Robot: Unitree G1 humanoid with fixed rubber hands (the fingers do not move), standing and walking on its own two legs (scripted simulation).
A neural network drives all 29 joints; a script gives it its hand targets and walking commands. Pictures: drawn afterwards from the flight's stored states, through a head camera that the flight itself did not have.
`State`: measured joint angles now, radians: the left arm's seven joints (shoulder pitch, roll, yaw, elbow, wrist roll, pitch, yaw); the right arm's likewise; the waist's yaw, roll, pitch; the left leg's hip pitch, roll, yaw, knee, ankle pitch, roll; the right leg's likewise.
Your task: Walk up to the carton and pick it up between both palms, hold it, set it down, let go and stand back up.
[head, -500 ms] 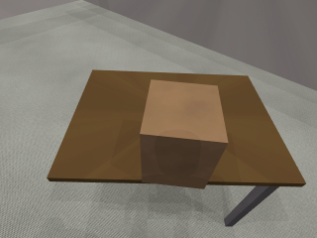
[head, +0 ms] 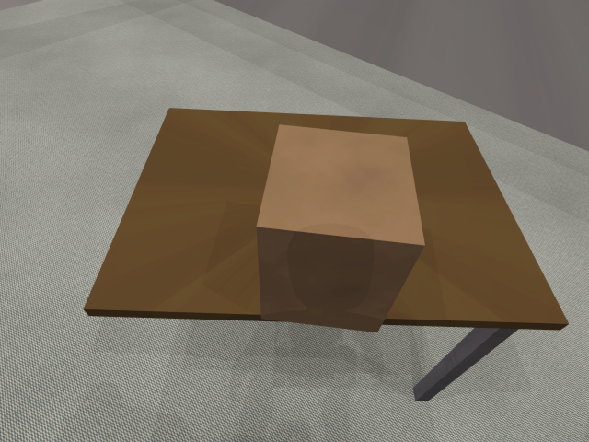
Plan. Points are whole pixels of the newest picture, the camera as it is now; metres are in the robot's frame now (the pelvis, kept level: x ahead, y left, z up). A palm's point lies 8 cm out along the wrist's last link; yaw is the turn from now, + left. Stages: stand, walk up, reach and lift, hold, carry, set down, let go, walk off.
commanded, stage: walk up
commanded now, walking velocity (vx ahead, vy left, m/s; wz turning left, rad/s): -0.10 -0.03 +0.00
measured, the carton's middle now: (330, 232) +0.44 -0.06 +0.01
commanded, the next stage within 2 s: stand in 0.70 s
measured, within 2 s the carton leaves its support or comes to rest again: neither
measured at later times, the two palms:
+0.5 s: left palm out of the picture -0.02 +0.15 -0.13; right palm out of the picture +0.01 -0.26 -0.15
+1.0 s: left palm out of the picture -0.02 +0.16 -0.13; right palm out of the picture +0.00 -0.23 -0.14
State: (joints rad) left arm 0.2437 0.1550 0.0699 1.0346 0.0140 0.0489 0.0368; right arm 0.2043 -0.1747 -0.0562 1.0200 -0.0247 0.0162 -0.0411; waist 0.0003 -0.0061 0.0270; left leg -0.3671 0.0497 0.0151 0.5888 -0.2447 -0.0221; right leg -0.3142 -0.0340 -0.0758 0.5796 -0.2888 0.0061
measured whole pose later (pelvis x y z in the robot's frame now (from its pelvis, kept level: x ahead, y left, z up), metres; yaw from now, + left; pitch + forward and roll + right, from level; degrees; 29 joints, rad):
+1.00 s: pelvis +0.02 -0.04 +0.01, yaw +0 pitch -1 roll +1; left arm 0.34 0.09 0.01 1.18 0.01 -0.02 0.05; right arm 0.27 -0.10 0.00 1.22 0.00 -0.01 -0.05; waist 0.00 0.00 0.03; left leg -0.12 0.02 0.06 0.39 -0.24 -0.01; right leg 0.00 0.01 -0.06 0.34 -0.31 -0.03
